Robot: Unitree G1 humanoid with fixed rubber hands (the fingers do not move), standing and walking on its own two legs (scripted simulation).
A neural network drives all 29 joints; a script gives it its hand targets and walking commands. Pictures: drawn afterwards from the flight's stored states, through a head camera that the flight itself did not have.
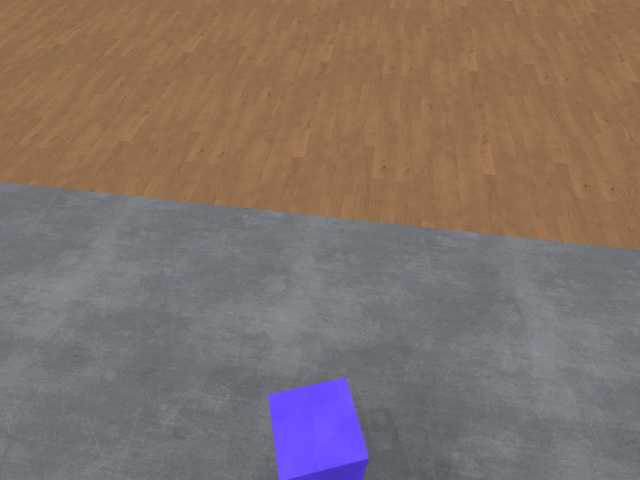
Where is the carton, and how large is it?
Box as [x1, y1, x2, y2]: [268, 378, 368, 479]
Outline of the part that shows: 346,378 341,378 268,395 279,479 362,478 368,456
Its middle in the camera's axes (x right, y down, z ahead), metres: -0.01 +0.54 +1.05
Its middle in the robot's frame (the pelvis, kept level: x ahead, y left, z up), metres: +0.39 +0.03 -0.66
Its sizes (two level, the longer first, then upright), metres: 0.210 0.200 0.250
